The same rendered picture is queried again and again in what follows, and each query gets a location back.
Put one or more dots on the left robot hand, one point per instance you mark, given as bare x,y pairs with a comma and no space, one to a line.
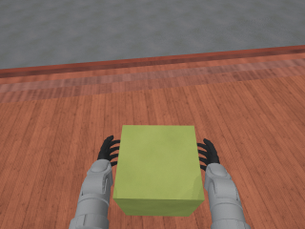
106,150

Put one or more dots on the carton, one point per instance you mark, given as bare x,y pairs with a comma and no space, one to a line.
158,171

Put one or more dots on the robot right forearm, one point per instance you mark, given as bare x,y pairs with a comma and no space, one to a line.
224,201

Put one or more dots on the robot left forearm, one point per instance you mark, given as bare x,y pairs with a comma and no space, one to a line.
94,198

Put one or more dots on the right robot hand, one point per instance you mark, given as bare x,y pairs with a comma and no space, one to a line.
211,154

